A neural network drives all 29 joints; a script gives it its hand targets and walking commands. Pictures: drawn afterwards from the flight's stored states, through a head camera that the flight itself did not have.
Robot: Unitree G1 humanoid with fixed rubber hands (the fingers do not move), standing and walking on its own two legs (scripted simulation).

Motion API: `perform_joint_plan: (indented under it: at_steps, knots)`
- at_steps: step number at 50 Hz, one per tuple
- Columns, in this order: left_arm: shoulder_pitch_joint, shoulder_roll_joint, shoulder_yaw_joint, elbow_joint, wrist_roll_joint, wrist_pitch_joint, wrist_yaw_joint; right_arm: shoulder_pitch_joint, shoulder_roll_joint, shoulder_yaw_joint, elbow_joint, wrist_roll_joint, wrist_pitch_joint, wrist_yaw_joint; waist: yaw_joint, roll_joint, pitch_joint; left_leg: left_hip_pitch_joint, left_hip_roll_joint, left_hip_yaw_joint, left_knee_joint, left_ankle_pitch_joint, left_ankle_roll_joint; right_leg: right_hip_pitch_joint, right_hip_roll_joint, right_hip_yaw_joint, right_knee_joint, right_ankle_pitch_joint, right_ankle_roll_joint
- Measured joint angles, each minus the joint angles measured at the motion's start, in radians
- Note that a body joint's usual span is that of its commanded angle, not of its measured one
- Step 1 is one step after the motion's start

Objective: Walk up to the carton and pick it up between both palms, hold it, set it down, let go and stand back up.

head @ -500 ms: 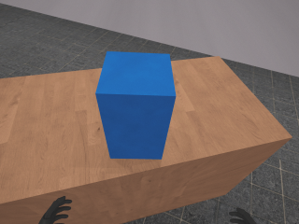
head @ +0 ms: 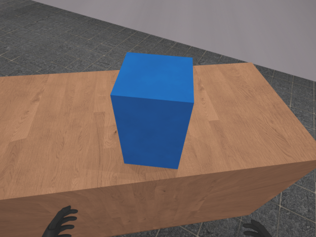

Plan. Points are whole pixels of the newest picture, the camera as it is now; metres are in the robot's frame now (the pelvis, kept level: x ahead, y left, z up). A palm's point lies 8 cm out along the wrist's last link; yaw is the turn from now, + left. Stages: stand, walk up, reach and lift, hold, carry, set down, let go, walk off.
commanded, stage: walk up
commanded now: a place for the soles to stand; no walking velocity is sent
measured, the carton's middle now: (154, 116) +0.42 +0.01 +0.07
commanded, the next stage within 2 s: none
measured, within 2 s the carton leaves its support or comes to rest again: neither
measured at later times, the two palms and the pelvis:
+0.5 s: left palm out of the picture +0.09 +0.28 -0.09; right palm (261, 230) +0.16 -0.26 -0.08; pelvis +0.00 -0.01 -0.01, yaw +9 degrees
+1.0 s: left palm out of the picture +0.05 +0.27 -0.09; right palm (258, 224) +0.17 -0.26 -0.08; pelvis +0.00 -0.02 -0.01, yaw +12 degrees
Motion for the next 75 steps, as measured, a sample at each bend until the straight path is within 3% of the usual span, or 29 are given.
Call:
perform_joint_plan:
  at_steps: [20, 38, 49, 55, 75]
  knots:
    - [0.0, 0.013, 0.002, 0.004, 0.002, 0.018, 0.006, 0.0, 0.003, -0.016, -0.029, -0.002, -0.001, -0.006, 0.012, -0.004, 0.01, -0.043, -0.051, -0.12, 0.046, 0.0, -0.012, 0.019, -0.032, -0.119, 0.035, -0.045, -0.008]
    - [0.038, 0.024, 0.009, 0.008, 0.004, 0.028, 0.01, -0.016, -0.001, -0.021, -0.033, -0.003, 0.007, -0.012, 0.022, -0.001, 0.022, -0.054, -0.078, -0.171, 0.07, -0.002, -0.018, 0.036, -0.045, -0.166, 0.056, -0.07, -0.012]
    - [0.059, 0.026, 0.009, 0.002, 0.0, 0.021, 0.012, -0.015, -0.001, -0.015, -0.018, -0.005, 0.017, -0.015, 0.025, 0.002, 0.017, -0.052, -0.079, -0.19, 0.056, 0.009, -0.022, 0.044, -0.024, -0.156, 0.038, -0.062, -0.02]
    - [0.064, 0.031, -0.002, 0.01, -0.001, 0.02, 0.009, -0.023, 0.003, -0.007, -0.01, -0.004, 0.009, -0.007, 0.033, -0.001, 0.029, -0.037, -0.073, -0.151, 0.053, 0.006, -0.014, 0.061, -0.036, -0.156, 0.039, -0.072, -0.014]
    - [0.14, 0.041, 0.002, 0.021, -0.003, 0.026, -0.002, -0.031, 0.028, 0.007, 0.022, -0.009, 0.004, -0.032, 0.043, -0.02, -0.003, -0.023, -0.058, -0.136, 0.019, 0.006, -0.016, 0.062, 0.015, -0.072, -0.001, -0.055, -0.027]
